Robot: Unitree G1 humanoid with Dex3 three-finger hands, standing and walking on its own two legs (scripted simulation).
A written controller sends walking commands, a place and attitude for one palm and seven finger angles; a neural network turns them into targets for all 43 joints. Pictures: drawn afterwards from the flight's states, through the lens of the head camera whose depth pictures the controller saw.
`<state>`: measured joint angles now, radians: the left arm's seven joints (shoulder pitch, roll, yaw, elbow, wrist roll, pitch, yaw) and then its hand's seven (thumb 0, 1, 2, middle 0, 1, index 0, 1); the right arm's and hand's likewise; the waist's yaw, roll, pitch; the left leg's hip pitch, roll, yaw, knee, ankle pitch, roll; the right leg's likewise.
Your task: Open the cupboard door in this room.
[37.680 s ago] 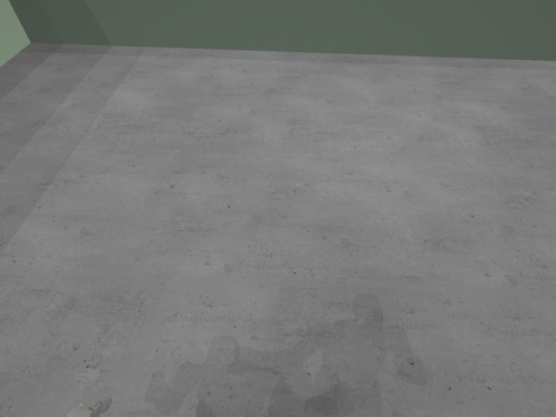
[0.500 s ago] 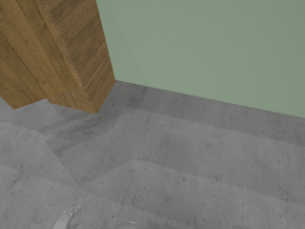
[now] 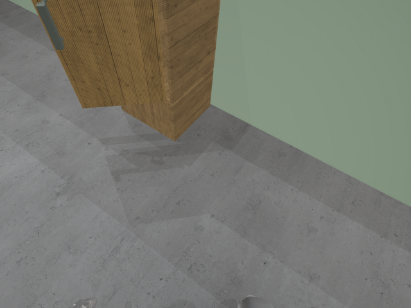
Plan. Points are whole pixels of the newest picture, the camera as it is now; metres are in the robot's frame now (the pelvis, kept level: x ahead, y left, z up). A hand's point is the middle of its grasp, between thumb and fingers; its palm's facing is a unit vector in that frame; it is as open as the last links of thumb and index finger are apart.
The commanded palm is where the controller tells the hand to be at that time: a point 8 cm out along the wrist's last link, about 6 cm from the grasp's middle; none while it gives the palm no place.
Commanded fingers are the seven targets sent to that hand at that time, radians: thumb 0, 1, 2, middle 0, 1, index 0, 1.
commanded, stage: turn to face it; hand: left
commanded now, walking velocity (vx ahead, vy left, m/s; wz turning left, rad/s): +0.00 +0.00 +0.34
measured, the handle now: (52, 24) +0.93 +0.60 -0.01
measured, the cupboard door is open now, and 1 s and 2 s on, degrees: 44 44 44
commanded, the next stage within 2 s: take the last steps up to it in 0.24 s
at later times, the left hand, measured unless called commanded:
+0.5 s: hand out of the picture +0.01 +0.18 -0.19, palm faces +0.23 -0.96 -0.19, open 7.3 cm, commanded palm none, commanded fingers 0.00 0.90 0.90 -0.20 -0.30 -0.20 -0.30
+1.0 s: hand out of the picture +0.08 +0.18 -0.16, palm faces +0.38 -0.91 -0.18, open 7.4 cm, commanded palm none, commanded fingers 0.00 0.90 0.90 -0.20 -0.30 -0.20 -0.30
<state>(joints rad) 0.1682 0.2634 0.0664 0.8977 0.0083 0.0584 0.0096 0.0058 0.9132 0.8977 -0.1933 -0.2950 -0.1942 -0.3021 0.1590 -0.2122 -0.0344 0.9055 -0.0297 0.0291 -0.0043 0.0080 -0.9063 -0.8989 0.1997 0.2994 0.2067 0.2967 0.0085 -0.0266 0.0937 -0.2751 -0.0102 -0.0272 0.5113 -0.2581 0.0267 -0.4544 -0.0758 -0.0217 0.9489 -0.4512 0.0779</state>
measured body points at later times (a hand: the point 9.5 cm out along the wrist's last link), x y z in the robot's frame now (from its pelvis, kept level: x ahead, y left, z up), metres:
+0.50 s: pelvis +0.02 -0.01 -0.01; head +0.06 +0.02 +0.44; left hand +0.00 +0.24 -0.17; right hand +0.15 -0.24 -0.14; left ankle -0.01 +0.09 -0.74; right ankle +0.00 -0.15 -0.71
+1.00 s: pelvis +0.13 +0.02 +0.01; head +0.15 +0.02 +0.46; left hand +0.06 +0.23 -0.14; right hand +0.26 -0.21 -0.14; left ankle +0.13 +0.18 -0.68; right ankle +0.13 -0.12 -0.74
